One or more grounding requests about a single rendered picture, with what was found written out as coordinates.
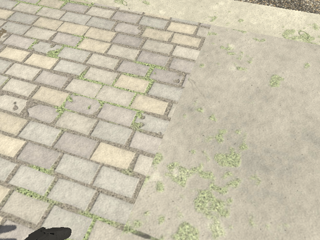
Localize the left robot hand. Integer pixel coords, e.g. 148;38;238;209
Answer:
24;227;72;240

